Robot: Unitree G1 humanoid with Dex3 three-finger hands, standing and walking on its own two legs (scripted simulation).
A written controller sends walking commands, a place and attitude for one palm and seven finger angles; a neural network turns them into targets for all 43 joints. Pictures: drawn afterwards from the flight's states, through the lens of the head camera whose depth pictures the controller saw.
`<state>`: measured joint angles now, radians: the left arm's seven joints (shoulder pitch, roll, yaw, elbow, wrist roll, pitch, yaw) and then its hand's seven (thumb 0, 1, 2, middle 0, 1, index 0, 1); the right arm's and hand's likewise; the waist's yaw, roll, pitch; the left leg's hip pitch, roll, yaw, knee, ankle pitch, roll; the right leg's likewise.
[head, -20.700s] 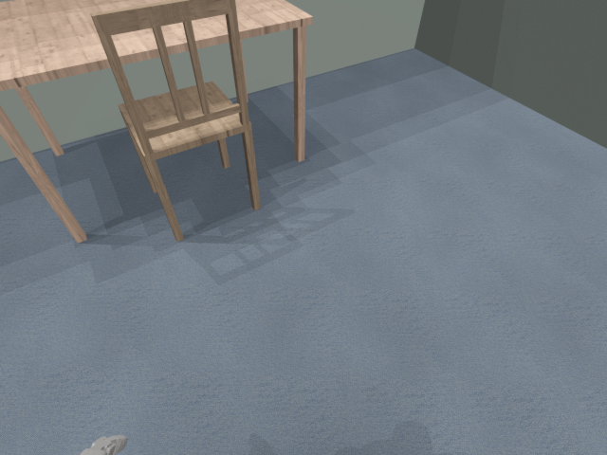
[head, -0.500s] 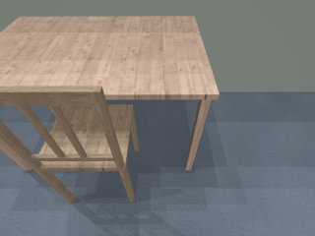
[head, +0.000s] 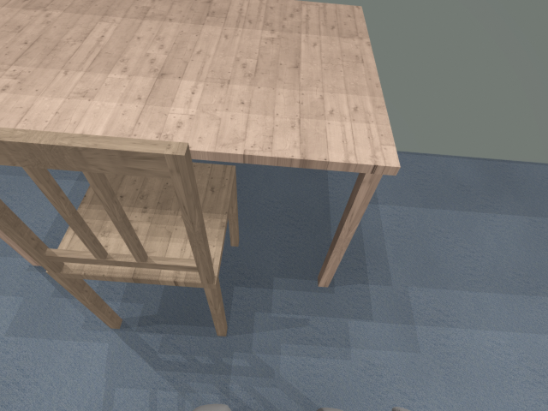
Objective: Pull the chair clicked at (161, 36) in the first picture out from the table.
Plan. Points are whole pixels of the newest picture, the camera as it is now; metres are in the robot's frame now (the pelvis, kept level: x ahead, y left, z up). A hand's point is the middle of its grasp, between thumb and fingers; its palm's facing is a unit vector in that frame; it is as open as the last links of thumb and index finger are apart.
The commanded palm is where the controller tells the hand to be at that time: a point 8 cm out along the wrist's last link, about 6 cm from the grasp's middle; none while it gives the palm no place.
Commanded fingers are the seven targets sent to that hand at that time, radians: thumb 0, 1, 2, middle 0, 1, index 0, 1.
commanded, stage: come to a stop and stand still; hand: left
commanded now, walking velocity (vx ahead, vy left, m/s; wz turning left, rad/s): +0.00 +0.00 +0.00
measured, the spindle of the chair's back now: (72, 217) +0.41 +0.41 -0.07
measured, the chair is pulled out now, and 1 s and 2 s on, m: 0.00 0.00 0.00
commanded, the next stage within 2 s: look again from close up in 0.60 s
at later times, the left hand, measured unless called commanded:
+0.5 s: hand out of the picture -0.03 +0.13 -0.17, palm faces +0.03 -0.99 -0.16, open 7.3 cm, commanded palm none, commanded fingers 0.00 0.90 0.90 -0.20 -0.30 -0.20 -0.30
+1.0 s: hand out of the picture +0.01 +0.17 -0.18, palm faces +0.02 -0.98 -0.22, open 7.4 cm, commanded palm none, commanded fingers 0.00 0.90 0.90 -0.20 -0.30 -0.20 -0.30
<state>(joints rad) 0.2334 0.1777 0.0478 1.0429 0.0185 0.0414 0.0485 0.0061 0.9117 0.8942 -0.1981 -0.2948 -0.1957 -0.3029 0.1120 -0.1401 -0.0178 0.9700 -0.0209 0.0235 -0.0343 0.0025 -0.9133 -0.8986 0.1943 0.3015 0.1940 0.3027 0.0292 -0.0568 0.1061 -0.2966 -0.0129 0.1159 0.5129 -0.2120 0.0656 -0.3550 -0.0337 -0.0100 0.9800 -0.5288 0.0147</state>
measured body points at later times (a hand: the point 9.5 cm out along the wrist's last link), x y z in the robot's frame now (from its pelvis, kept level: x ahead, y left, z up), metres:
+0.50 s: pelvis -0.04 -0.03 +0.01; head -0.05 -0.02 +0.46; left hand -0.03 +0.18 -0.16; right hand -0.06 -0.27 -0.15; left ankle +0.04 +0.09 -0.73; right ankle -0.07 -0.14 -0.73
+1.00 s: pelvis -0.01 -0.01 -0.01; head +0.00 +0.00 +0.44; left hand +0.01 +0.22 -0.16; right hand +0.02 -0.25 -0.15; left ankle +0.04 +0.09 -0.73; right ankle -0.07 -0.14 -0.73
